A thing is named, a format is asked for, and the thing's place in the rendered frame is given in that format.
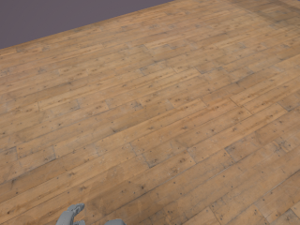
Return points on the robot left hand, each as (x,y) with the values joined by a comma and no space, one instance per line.
(67,217)

